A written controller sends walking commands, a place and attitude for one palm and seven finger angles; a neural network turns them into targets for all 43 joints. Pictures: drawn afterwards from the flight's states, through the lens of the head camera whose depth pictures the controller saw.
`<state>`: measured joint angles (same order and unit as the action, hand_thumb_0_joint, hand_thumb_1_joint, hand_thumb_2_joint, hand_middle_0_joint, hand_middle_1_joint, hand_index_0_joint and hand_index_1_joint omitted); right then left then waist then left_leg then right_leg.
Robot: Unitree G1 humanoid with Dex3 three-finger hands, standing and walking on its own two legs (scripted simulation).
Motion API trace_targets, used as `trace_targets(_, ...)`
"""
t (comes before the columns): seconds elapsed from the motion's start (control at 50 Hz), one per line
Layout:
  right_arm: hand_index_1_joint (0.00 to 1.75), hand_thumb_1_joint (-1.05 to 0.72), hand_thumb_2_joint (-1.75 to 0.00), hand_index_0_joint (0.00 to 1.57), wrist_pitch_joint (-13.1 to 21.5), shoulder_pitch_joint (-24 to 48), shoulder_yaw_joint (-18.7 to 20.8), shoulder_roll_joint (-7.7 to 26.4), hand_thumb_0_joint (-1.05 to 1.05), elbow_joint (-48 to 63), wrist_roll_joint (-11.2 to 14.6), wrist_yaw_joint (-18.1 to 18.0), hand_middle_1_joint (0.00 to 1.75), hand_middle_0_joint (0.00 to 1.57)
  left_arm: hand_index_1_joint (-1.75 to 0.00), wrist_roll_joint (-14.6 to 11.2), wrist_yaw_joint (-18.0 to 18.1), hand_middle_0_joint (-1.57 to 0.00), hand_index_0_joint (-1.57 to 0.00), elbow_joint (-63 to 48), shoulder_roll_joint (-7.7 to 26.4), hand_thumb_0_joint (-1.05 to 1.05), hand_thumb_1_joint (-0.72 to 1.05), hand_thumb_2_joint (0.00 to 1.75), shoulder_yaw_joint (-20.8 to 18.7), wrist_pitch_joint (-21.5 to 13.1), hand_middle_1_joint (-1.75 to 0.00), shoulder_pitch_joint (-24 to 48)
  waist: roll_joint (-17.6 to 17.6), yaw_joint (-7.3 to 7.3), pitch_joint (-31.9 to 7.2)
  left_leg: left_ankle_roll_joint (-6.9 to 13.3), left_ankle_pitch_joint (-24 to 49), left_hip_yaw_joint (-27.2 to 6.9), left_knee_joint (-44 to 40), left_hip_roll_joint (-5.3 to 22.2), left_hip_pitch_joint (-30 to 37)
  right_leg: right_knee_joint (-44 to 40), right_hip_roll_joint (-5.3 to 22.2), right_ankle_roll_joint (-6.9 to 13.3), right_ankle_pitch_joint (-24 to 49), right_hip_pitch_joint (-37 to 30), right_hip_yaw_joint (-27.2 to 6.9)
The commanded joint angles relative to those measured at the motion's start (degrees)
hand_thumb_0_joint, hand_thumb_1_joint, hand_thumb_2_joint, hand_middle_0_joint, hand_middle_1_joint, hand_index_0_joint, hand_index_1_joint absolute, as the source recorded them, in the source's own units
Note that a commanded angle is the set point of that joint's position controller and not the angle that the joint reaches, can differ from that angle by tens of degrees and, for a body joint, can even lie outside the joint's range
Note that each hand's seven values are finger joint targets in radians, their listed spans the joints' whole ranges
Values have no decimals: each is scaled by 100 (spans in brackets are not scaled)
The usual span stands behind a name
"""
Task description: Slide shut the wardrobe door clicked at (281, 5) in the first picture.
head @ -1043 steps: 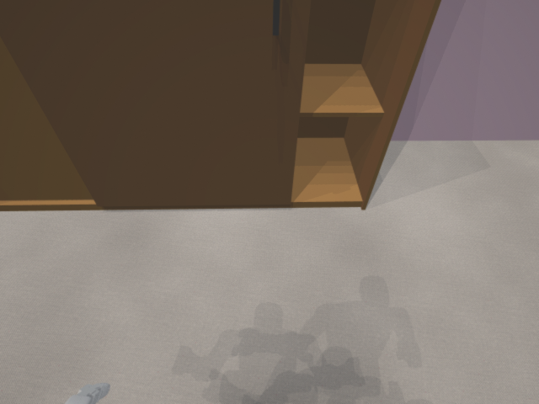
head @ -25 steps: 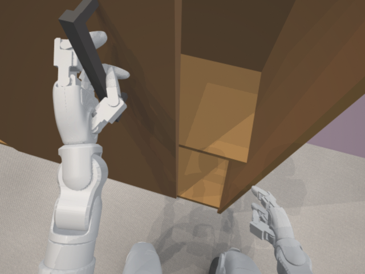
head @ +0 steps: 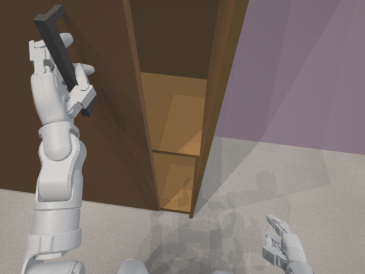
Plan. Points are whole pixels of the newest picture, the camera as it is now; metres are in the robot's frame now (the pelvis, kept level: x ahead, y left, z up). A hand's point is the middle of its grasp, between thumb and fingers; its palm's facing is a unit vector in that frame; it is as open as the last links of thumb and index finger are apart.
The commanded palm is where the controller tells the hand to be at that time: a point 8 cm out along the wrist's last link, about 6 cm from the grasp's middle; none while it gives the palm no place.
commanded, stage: step sideways, sliding the door along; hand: left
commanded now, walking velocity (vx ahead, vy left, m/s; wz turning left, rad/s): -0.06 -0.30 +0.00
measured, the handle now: (74, 68) +0.41 +0.25 +0.20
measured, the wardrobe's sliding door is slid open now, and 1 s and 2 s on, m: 0.16 0.06 0.06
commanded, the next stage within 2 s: stop walking and hold the door there in 1.98 s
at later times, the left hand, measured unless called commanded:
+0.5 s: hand (135, 98) +0.35 +0.13 +0.20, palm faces +0.15 -0.99 -0.03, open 6.7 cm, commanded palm +0.33 +0.14 +0.21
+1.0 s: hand (134, 98) +0.35 +0.13 +0.20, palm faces +0.08 -0.99 -0.08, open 6.7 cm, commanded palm +0.33 +0.16 +0.21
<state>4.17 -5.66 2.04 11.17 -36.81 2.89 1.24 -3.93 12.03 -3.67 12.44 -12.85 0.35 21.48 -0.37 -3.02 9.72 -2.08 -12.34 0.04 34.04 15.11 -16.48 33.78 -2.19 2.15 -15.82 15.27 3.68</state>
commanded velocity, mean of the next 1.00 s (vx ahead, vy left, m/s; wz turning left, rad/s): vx -0.09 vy -0.30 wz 0.03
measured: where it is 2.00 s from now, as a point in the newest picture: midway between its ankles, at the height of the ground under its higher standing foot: outside the picture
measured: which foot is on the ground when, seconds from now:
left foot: down 0.00-1.00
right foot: down 0.00-1.00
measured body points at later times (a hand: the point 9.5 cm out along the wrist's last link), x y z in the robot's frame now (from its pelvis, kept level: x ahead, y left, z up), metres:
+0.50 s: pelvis -0.01 +0.00 +0.00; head +0.02 -0.01 +0.45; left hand +0.34 +0.18 +0.20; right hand +0.20 -0.21 -0.08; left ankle +0.03 +0.24 -0.72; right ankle +0.03 -0.10 -0.73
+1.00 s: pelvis -0.03 +0.01 +0.00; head +0.01 +0.01 +0.45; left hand +0.34 +0.18 +0.21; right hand +0.14 -0.21 -0.10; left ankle +0.03 +0.24 -0.72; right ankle +0.03 -0.10 -0.73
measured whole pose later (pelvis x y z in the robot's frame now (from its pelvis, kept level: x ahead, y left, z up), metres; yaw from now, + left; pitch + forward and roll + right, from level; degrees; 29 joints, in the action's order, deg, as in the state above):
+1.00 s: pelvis -0.03 +0.01 +0.00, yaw -2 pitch -1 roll -1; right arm 1.5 -6.6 -0.3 9.2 -37.6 2.8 -2.9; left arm -5.4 7.0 -0.1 12.6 -4.4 0.5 21.5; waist -1.5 0.4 5.2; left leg -6.9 -9.0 2.9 27.1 14.6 -16.2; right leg 31.3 -1.8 0.9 -11.5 18.8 1.1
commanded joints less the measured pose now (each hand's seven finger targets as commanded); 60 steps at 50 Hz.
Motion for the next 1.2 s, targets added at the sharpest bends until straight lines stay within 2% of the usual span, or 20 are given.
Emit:
trace_targets(0.0, 30, -90, -90, 20, 250, 677, 164, 653, 0, 964, -68, -130, 30, 20, -140, -11, -723, -45, -45, -2446, -91, 0, 90, 90, 1892, -954, -140, 2342, -1029, 458, -3030, 479, 1646, -340, -870, 300, 1287, -99, 388, -342, 1570, -521, -377)
trace_targets(0.02, 30, -90, -90, 20, 200, 751, 177, 759, 0, 968, -100, -140, 30, 20, -140, -23, -727, -45, -45, -2387, -98, 0, 90, 90, 1940, -959, -140, 2356, -1591, 415, -2816, 624, 1512, -566, -1219, 688, 1088, 260, 254, -387, 669, -523, -229)
trace_targets(0.04, 30, -90, -90, 20, 165, 742, 170, 711, 0, 983, -111, -116, 30, 20, -140, 16, -745, -45, -45, -2252, -152, 0, 90, 90, 1893, -974, -140, 2399, -1629, 327, -2686, 712, 1563, -550, -1217, 816, 1020, 234, 203, -374, 132, -473, -213)
trace_targets(0.06, 30, -90, -90, 20, 167, 676, 160, 675, 0, 998, -75, -113, 30, 20, -140, 75, -762, -45, -45, -2148, -179, 0, 90, 90, 1958, -967, -140, 2469, -1229, 312, -2660, 668, 2016, -312, -943, 703, 1161, -20, 213, -366, 372, -470, -214)
trace_targets(0.1, 30, -90, -90, 20, 208, 608, 103, 508, 0, 1034, 46, -120, 30, 20, -140, 90, -808, -45, -45, -2102, -306, 0, 90, 90, 2139, -933, -140, 2652, -442, 387, -2822, 610, 1723, 250, -344, 66, 1263, -648, 435, -315, 1664, -624, -442)
trace_targets(0.12, 30, -90, -90, 20, 217, 559, 94, 499, 0, 1005, 82, -153, 30, 20, -140, 71, -773, -45, -45, -2161, -192, 0, 90, 90, 2156, -889, -140, 2688, -122, 476, -2871, 568, 1308, 385, -274, -224, 1313, -845, 620, -250, 2052, -587, -646)
trace_targets(0.14, 30, -90, -90, 20, 226, 506, 131, 504, 0, 940, 52, -174, 30, 20, -140, 70, -755, -45, -45, -1952, -165, 0, 90, 90, 2080, -849, -140, 2574, 80, 497, -2891, 342, 1131, 409, -181, -397, 1310, -867, 734, -149, 2363, -489, -839)
trace_targets(0.16, 30, -90, -90, 20, 229, 528, 123, 501, 0, 919, 24, -188, 30, 20, -140, 61, -757, -45, -45, -1921, -244, 0, 90, 90, 2139, -835, -140, 2594, 118, 517, -2963, 214, 1125, 315, -225, -412, 1420, -820, 741, -121, 2380, -380, -863)
trace_targets(0.24, 30, -90, -90, 20, 152, 666, 108, 601, 0, 957, -58, -200, 30, 20, -140, 5, -768, -45, -45, -1982, -511, 0, 90, 90, 2378, -907, -140, 2648, -1029, 438, -2853, 486, 1450, -167, -974, 313, 1357, -327, 351, -337, 1129, -373, -354)
trace_targets(0.28, 30, -90, -90, 20, 148, 663, 54, 491, 0, 995, -22, -176, 30, 20, -140, 58, -812, -45, -45, -1944, -575, 0, 90, 90, 2490, -950, -140, 2795, -619, 402, -2794, 466, 1846, 1, -703, 197, 1367, -595, 402, -336, 1452, -471, -399)
trace_targets(0.3, 30, -90, -90, 20, 152, 601, 65, 476, 0, 964, -4, -191, 30, 20, -140, 76, -794, -45, -45, -1916, -378, 0, 90, 90, 2316, -949, -140, 2743, -281, 410, -2858, 372, 1868, 153, -525, 19, 1460, -795, 506, -304, 1897, -485, -522)
trace_targets(0.36, 30, -90, -90, 20, 155, 563, 84, 489, 0, 925, -36, -209, 30, 20, -140, 80, -771, -45, -45, -1881, -235, 0, 90, 90, 2160, -958, -140, 2646, -125, 497, -2882, 244, 1948, 243, -448, -179, 1502, -732, 567, -232, 2389, -320, -552)
trace_targets(0.46, 30, -90, -90, 20, 72, 662, 60, 494, 0, 946, -97, -250, 30, 20, -140, 43, -748, -45, -45, -1973, 42, 0, 90, 90, 1776, -988, -140, 2423, -594, 454, -2743, 334, 1584, 120, -863, 67, 1315, -654, 368, -338, 1450, -179, -400)
trace_targets(0.5, 30, -90, -90, 20, 67, 598, 64, 448, 0, 948, -67, -268, 30, 20, -140, 66, -746, -45, -45, -2015, 232, 0, 90, 90, 1578, -985, -140, 2388, -254, 464, -2928, 272, 1936, 316, -618, -83, 1558, -788, 439, -312, 2006, -264, -446)
trace_targets(0.62, 30, -90, -90, 20, 50, 666, 49, 455, 0, 991, -55, -320, 30, 20, -140, 34, -762, -45, -45, -2139, 479, 0, 90, 90, 1337, -955, -140, 2316, -499, 526, -3046, 227, 2329, 374, -732, -98, 1718, -726, 361, -346, 2165, -336, -298)
trace_targets(0.8, 30, -90, -90, 20, 39, 664, -16, 377, 0, 960, -13, -388, 30, 20, -140, -1, -709, -45, -45, -1895, 535, 0, 90, 90, 1122, -850, -140, 2467, -274, 476, -3030, 252, 1117, 447, -745, -231, 1383, -833, 369, -319, 1322, -164, -377)
trace_targets(0.86, 30, -90, -90, 20, 22, 646, -27, 421, 0, 916, -33, -414, 30, 20, -140, -22, -704, -45, -45, -1771, 512, 0, 90, 90, 1111, -826, -140, 2477, -644, 460, -2925, 290, 1179, 300, -974, -69, 1196, -647, 258, -363, 1026, -177, -241)
trace_targets(1.0, 30, -90, -90, 20, 27, 626, -58, 378, 0, 840, -21, -461, 30, 20, -140, -53, -683, -45, -45, -1595, 521, 0, 90, 90, 1106, -781, -140, 2622, -165, 468, -2891, 278, 431, 387, -777, -272, 1185, -897, 412, -304, 801, 45, -411)
trace_targets(1.02, 30, -90, -90, 20, 21, 665, -84, 385, 0, 831, -7, -485, 30, 20, -140, -71, -671, -45, -45, -1631, 519, 0, 90, 90, 1160, -775, -140, 2707, -336, 499, -2763, 264, 263, 343, -920, -278, 1126, -909, 381, -313, 633, 95, -360)
trace_targets(1.18, 30, -90, -90, 20, 8, 569, -71, 385, 0, 778, -38, -493, 30, 20, -140, -80, -682, -45, -45, -1438, 478, 0, 90, 90, 1133, -755, -140, 2599, -221, 464, -2813, 282, 743, 305, -778, -237, 1174, -863, 401, -311, 945, 63, -332)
